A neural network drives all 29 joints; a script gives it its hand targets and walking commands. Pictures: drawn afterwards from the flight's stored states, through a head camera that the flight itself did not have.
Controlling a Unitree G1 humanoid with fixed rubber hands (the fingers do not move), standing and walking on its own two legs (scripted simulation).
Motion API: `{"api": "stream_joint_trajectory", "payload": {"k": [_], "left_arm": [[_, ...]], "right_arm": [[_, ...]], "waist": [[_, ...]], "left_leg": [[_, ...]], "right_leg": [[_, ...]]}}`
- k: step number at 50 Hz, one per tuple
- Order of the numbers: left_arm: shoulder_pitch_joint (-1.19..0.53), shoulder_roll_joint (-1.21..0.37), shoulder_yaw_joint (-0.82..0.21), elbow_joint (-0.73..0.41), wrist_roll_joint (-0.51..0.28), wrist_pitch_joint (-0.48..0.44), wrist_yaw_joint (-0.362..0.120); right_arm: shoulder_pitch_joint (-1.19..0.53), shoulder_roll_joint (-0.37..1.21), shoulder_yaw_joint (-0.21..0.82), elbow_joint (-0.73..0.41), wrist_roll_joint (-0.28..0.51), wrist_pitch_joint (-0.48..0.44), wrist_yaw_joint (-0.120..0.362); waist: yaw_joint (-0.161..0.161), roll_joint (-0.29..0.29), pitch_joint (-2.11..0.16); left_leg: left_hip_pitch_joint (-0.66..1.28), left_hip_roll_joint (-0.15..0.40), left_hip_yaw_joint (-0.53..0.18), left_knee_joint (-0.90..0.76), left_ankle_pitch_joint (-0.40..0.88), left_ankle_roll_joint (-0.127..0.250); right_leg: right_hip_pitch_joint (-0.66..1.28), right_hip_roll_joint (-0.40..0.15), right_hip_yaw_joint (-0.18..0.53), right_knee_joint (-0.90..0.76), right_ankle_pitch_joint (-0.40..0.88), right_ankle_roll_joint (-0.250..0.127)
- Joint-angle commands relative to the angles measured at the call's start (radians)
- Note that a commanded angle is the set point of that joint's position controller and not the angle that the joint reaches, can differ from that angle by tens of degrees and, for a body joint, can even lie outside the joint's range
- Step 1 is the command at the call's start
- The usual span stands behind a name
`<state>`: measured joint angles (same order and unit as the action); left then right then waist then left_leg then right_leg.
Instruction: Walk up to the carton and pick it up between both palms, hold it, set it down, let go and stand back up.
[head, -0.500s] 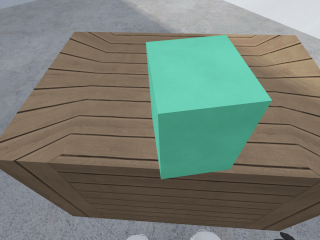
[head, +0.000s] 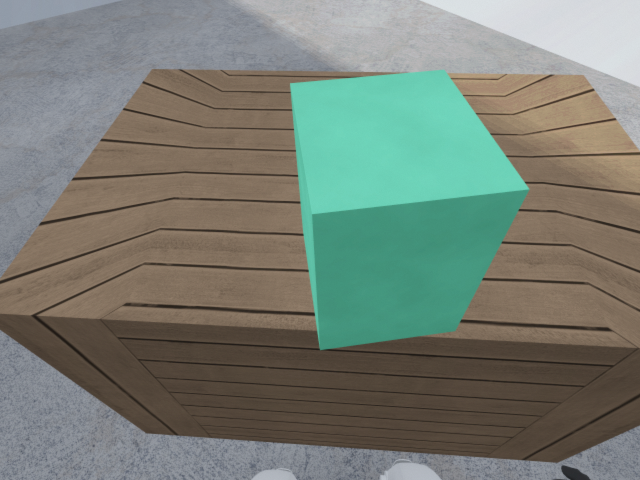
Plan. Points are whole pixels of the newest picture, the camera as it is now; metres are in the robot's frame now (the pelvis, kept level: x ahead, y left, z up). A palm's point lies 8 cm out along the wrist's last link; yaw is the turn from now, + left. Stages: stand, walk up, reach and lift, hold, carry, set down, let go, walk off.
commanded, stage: walk up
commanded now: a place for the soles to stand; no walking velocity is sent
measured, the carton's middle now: (379, 216) +0.42 -0.05 +0.10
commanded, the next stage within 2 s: stand in 0.32 s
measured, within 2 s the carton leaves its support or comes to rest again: neither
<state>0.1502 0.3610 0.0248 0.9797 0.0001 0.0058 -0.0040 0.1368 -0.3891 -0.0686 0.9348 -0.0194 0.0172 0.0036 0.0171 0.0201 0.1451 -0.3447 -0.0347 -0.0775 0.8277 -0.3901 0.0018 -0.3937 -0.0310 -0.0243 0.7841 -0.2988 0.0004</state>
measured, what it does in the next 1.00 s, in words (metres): stands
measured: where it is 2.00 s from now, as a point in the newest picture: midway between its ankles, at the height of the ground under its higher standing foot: outside the picture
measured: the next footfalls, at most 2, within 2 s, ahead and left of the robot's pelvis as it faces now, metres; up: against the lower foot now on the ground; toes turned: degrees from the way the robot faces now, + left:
none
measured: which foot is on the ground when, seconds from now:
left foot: down 0.00-1.00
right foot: down 0.00-1.00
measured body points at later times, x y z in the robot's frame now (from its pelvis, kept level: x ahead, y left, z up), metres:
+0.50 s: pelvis +0.00 -0.01 +0.00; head +0.04 -0.02 +0.45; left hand +0.08 +0.30 -0.12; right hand +0.11 -0.33 -0.12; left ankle +0.03 +0.13 -0.70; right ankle +0.01 -0.14 -0.70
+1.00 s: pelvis -0.01 -0.01 +0.01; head +0.01 -0.01 +0.46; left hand +0.08 +0.29 -0.11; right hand +0.11 -0.33 -0.10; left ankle +0.03 +0.13 -0.70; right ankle +0.01 -0.14 -0.70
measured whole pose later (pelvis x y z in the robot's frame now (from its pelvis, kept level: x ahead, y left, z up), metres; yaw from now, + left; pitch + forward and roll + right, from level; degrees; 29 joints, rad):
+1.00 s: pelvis -0.01 -0.01 +0.01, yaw +1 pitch -4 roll +0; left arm 0.12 0.36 0.02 0.98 0.00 0.00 0.00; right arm 0.08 -0.39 -0.05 1.01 -0.02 -0.01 0.00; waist 0.02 -0.01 0.13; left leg -0.31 -0.02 -0.09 0.72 -0.33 -0.02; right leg -0.30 -0.01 0.02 0.74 -0.36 0.01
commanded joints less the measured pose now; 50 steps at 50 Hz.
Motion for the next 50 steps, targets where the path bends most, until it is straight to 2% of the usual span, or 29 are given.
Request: {"api": "stream_joint_trajectory", "payload": {"k": [1,2,3,4,5,6,7,9,12,13,14,15,16,17,18,19,20,21,23,26,28,30,32,33,38,42,43,47,50], "left_arm": [[-0.182,0.311,0.091,-0.113,0.028,-0.003,0.009],[-0.191,0.296,0.087,-0.111,0.028,0.002,0.009],[-0.171,0.278,0.081,-0.112,0.022,0.007,0.011],[-0.112,0.222,0.077,-0.109,0.008,0.013,0.008],[-0.098,0.206,0.073,-0.104,0.005,0.019,0.011],[-0.087,0.234,0.085,-0.091,0.004,0.023,0.018],[-0.051,0.255,0.092,-0.069,0.002,0.022,0.016],[0.000,0.243,0.087,-0.043,-0.007,0.018,0.009],[0.006,0.222,0.082,-0.037,-0.007,0.012,0.007],[0.019,0.221,0.079,-0.029,-0.006,0.005,0.010],[0.032,0.213,0.074,-0.024,-0.006,-0.003,0.011],[0.050,0.208,0.066,-0.012,-0.006,-0.017,0.014],[0.054,0.209,0.065,-0.009,-0.005,-0.034,0.019],[0.058,0.261,0.070,-0.020,0.010,-0.050,0.027],[0.003,0.299,0.073,-0.028,0.012,-0.054,0.027],[-0.043,0.295,0.067,-0.041,0.004,-0.050,0.024],[-0.066,0.271,0.059,-0.047,0.000,-0.047,0.021],[-0.074,0.252,0.054,-0.042,-0.005,-0.042,0.020],[-0.069,0.230,0.049,-0.029,-0.009,-0.036,0.020],[-0.075,0.237,0.054,-0.027,-0.005,-0.035,0.018],[-0.106,0.236,0.050,-0.032,-0.002,-0.035,0.014],[-0.127,0.235,0.044,-0.029,-0.001,-0.037,0.013],[-0.132,0.231,0.043,-0.030,-0.003,-0.033,0.010],[-0.146,0.225,0.042,-0.030,-0.002,-0.032,0.009],[-0.123,0.230,0.046,-0.021,-0.004,-0.028,0.005],[-0.098,0.234,0.045,-0.014,-0.002,-0.035,0.004],[-0.104,0.229,0.046,-0.015,-0.002,-0.034,0.004],[-0.103,0.232,0.045,-0.020,-0.006,-0.035,0.006],[-0.119,0.227,0.044,-0.021,-0.006,-0.031,0.007]], "right_arm": [[0.162,-0.210,-0.051,0.011,0.018,-0.010,-0.005],[0.161,-0.209,-0.052,0.010,0.015,-0.015,-0.003],[0.172,-0.219,-0.056,0.012,0.010,-0.020,-0.003],[0.135,-0.251,-0.056,-0.005,-0.002,-0.032,-0.008],[0.059,-0.305,-0.062,-0.039,-0.008,-0.043,-0.010],[0.006,-0.332,-0.065,-0.062,-0.015,-0.051,-0.016],[-0.044,-0.308,-0.057,-0.078,-0.011,-0.055,-0.021],[-0.085,-0.272,-0.048,-0.096,-0.006,-0.058,-0.030],[-0.025,-0.256,-0.039,-0.096,-0.006,-0.067,-0.031],[-0.010,-0.250,-0.040,-0.093,-0.004,-0.066,-0.031],[-0.010,-0.245,-0.035,-0.099,-0.003,-0.063,-0.032],[-0.017,-0.232,-0.030,-0.096,0.006,-0.061,-0.032],[-0.021,-0.203,-0.014,-0.084,0.012,-0.059,-0.032],[-0.012,-0.157,-0.006,-0.089,0.026,-0.062,-0.034],[0.011,-0.160,-0.005,-0.076,0.035,-0.062,-0.035],[0.016,-0.176,-0.013,-0.052,0.033,-0.062,-0.038],[0.017,-0.178,-0.012,-0.035,0.028,-0.065,-0.035],[0.006,-0.182,-0.011,-0.033,0.022,-0.067,-0.034],[-0.032,-0.192,-0.006,-0.031,0.023,-0.066,-0.030],[-0.066,-0.193,0.001,-0.011,0.025,-0.058,-0.030],[-0.064,-0.183,0.003,-0.002,0.022,-0.054,-0.025],[-0.074,-0.188,0.002,0.006,0.019,-0.051,-0.021],[-0.082,-0.195,0.003,0.016,0.014,-0.051,-0.019],[-0.090,-0.192,0.005,0.022,0.011,-0.050,-0.015],[-0.137,-0.195,0.012,0.030,0.005,-0.054,-0.012],[-0.134,-0.194,0.015,0.033,0.006,-0.056,-0.010],[-0.135,-0.191,0.018,0.044,0.005,-0.055,-0.011],[-0.131,-0.188,0.022,0.040,0.012,-0.054,-0.013],[-0.125,-0.194,0.021,0.043,0.007,-0.057,-0.014]], "waist": [[-0.084,-0.218,-0.056],[-0.092,-0.176,-0.047],[-0.088,-0.144,-0.054],[-0.060,0.042,-0.063],[-0.045,0.192,-0.024],[-0.034,0.166,-0.008],[-0.007,0.125,0.006],[0.010,0.118,-0.005],[-0.005,0.180,-0.099],[-0.009,0.194,-0.152],[-0.004,0.176,-0.185],[0.022,0.142,-0.217],[0.026,0.116,-0.257],[0.010,0.022,-0.327],[-0.027,-0.014,-0.315],[-0.033,-0.031,-0.302],[-0.043,-0.019,-0.295],[-0.042,0.008,-0.299],[-0.022,-0.068,-0.278],[-0.018,-0.098,-0.231],[-0.028,-0.145,-0.215],[-0.039,-0.155,-0.178],[-0.035,-0.147,-0.170],[-0.037,-0.111,-0.150],[-0.013,-0.039,-0.143],[-0.011,-0.030,-0.187],[-0.012,-0.004,-0.174],[-0.008,-0.024,-0.215],[-0.010,-0.007,-0.193]], "left_leg": [[0.142,0.010,0.088,0.084,-0.079,0.050],[0.140,0.014,0.066,0.003,-0.067,0.060],[0.130,0.041,-0.006,-0.123,-0.061,0.070],[0.029,0.134,-0.241,-0.369,-0.212,0.117],[-0.047,0.269,-0.535,-0.545,-0.260,0.164],[-0.131,0.335,-0.660,-0.582,-0.272,0.209],[-0.171,0.308,-0.619,-0.580,-0.302,0.202],[-0.128,0.243,-0.466,-0.505,-0.175,0.176],[0.001,0.242,-0.429,-0.402,0.112,0.179],[0.078,0.243,-0.413,-0.371,0.154,0.182],[0.101,0.235,-0.366,-0.322,0.259,0.172],[0.082,0.215,-0.291,-0.264,0.376,0.146],[0.052,0.181,-0.217,-0.193,0.459,0.108],[0.041,0.115,-0.130,-0.073,0.455,0.051],[0.018,0.062,-0.041,-0.059,0.332,0.018],[0.060,0.063,-0.021,-0.101,0.272,0.012],[0.124,0.072,-0.021,-0.141,0.275,0.021],[0.152,0.082,-0.047,-0.176,0.339,0.034],[0.136,0.113,-0.090,-0.186,0.416,0.057],[0.105,0.098,-0.070,-0.184,0.330,0.047],[0.125,0.082,-0.050,-0.197,0.271,0.039],[0.137,0.079,-0.042,-0.223,0.200,0.039],[0.129,0.079,-0.068,-0.259,0.174,0.040],[0.121,0.082,-0.072,-0.283,0.157,0.040],[0.076,0.093,-0.113,-0.342,0.066,0.045],[0.078,0.101,-0.114,-0.329,0.118,0.046],[0.078,0.095,-0.107,-0.336,0.136,0.044],[0.098,0.111,-0.106,-0.327,0.209,0.044],[0.100,0.109,-0.118,-0.347,0.226,0.041]], "right_leg": [[-0.232,-0.278,0.319,-0.457,-0.284,-0.176],[-0.236,-0.248,0.292,-0.397,-0.251,-0.155],[-0.198,-0.200,0.246,-0.283,-0.228,-0.114],[-0.150,-0.069,0.146,-0.065,-0.255,-0.072],[-0.164,0.061,0.063,0.137,-0.244,-0.034],[-0.131,0.066,0.149,0.238,-0.273,-0.028],[-0.094,0.042,0.168,0.255,-0.246,-0.027],[-0.076,0.019,0.143,0.213,-0.191,-0.026],[-0.041,0.024,0.123,0.160,-0.229,-0.017],[-0.030,0.010,0.100,0.076,-0.250,-0.019],[0.016,0.003,0.072,-0.042,-0.213,-0.022],[0.123,-0.007,0.053,-0.192,-0.080,-0.034],[0.228,-0.035,0.100,-0.314,0.084,-0.039],[0.277,-0.128,0.258,-0.311,0.287,-0.088],[0.256,-0.194,0.344,-0.276,0.371,-0.131],[0.209,-0.200,0.347,-0.235,0.392,-0.164],[0.149,-0.184,0.308,-0.221,0.378,-0.151],[0.137,-0.151,0.246,-0.207,0.359,-0.117],[0.149,-0.092,0.175,-0.198,0.316,-0.070],[0.124,-0.103,0.202,-0.259,0.216,-0.071],[0.088,-0.115,0.219,-0.294,0.167,-0.075],[0.037,-0.117,0.240,-0.325,0.091,-0.074],[0.035,-0.105,0.235,-0.325,0.055,-0.069],[0.037,-0.103,0.232,-0.326,0.027,-0.069],[0.073,-0.085,0.211,-0.337,-0.050,-0.058],[0.128,-0.086,0.192,-0.338,0.009,-0.055],[0.126,-0.085,0.197,-0.341,0.014,-0.055],[0.162,-0.089,0.183,-0.339,0.075,-0.050],[0.154,-0.081,0.182,-0.332,0.063,-0.054]]}}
